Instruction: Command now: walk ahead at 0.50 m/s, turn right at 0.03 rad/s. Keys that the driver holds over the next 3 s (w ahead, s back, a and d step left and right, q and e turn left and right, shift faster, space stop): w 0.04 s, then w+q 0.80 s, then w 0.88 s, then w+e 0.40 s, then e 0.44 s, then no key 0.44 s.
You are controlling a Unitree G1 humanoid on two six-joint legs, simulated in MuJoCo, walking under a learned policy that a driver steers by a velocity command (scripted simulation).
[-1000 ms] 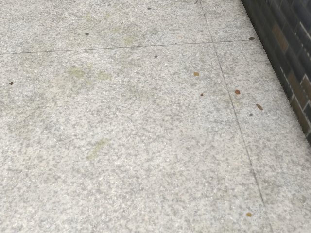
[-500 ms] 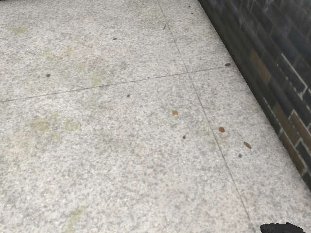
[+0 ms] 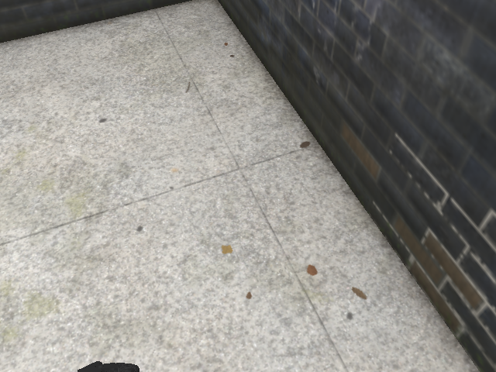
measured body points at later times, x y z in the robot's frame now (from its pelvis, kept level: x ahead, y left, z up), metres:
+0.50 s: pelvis +0.26 +0.00 +0.00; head +0.29 +0.01 +0.45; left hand +0.17 +0.24 -0.14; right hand +0.48 -0.19 -0.12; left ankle +0.40 +0.13 -0.70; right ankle +0.13 -0.09 -0.73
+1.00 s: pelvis +0.52 +0.09 +0.01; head +0.54 +0.11 +0.46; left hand +0.59 +0.39 -0.10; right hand +0.63 -0.17 -0.12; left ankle +0.40 +0.10 -0.73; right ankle +0.74 +0.03 -0.69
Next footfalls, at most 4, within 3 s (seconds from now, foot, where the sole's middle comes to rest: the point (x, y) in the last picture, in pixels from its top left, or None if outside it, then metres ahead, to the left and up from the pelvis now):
0.02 right None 0.17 -0.10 -0.77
0.56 left None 0.43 0.12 -0.77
1.12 right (211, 265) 0.79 0.09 -0.77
1.64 left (110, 233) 0.92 0.40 -0.77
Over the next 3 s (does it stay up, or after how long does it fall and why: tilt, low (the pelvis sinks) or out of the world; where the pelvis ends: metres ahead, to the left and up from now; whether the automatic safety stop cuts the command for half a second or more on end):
stays up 1.24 0.47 0.01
